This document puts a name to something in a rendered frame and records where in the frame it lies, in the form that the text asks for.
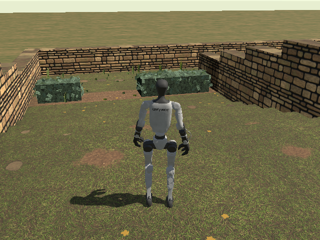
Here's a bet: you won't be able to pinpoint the robot left foot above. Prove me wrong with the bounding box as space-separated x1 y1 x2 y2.
145 193 153 206

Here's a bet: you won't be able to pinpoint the robot left upper arm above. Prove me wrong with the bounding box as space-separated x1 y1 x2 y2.
137 100 151 127

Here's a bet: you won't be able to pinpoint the robot left forearm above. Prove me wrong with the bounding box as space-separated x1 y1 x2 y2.
134 120 143 138

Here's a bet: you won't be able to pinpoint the robot right upper arm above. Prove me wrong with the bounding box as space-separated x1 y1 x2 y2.
171 101 184 130

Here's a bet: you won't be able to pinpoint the left robot hand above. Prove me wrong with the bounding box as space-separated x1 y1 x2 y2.
133 137 144 147

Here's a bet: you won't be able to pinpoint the robot right shin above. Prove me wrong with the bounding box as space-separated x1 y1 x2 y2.
167 167 175 201

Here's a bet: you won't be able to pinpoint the right robot hand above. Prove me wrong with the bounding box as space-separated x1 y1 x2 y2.
178 143 190 156

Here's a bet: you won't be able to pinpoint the robot right forearm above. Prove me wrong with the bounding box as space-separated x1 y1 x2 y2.
179 123 189 145

